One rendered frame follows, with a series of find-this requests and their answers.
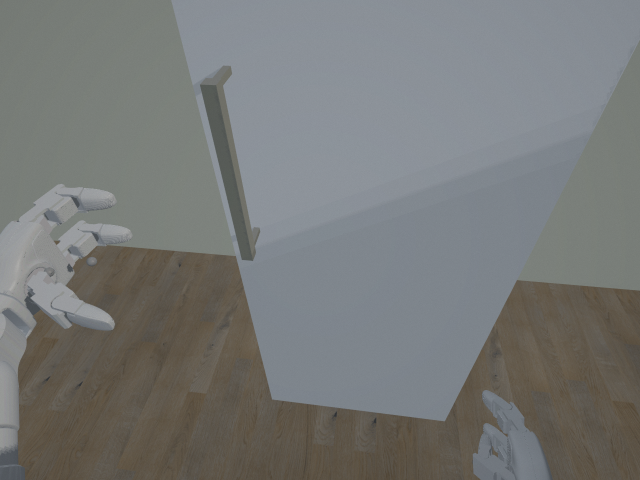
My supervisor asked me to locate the fridge door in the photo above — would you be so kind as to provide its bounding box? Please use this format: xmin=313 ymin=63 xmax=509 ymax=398
xmin=171 ymin=0 xmax=640 ymax=421

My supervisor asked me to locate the robot left hand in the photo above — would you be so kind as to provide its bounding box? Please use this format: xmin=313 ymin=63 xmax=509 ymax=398
xmin=0 ymin=184 xmax=133 ymax=331

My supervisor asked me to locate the robot left forearm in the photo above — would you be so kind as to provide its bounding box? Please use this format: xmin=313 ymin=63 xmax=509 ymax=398
xmin=0 ymin=293 xmax=37 ymax=480

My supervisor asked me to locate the robot right hand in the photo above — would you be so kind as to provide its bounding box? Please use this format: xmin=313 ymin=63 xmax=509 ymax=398
xmin=473 ymin=390 xmax=553 ymax=480

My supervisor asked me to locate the handle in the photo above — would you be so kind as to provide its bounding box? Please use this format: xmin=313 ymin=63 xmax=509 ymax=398
xmin=200 ymin=66 xmax=260 ymax=261

